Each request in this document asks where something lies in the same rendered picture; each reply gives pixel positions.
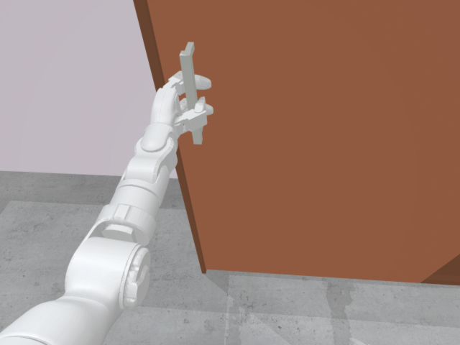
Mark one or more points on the robot left hand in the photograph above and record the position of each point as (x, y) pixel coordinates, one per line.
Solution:
(167, 109)

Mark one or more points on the left robot forearm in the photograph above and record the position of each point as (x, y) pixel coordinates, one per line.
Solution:
(131, 214)

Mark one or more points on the robot left upper arm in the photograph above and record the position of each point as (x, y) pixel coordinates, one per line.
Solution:
(107, 276)

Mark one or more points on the handle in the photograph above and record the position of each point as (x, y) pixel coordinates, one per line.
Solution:
(186, 62)

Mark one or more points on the wardrobe door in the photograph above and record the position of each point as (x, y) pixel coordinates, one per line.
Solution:
(451, 268)
(333, 149)

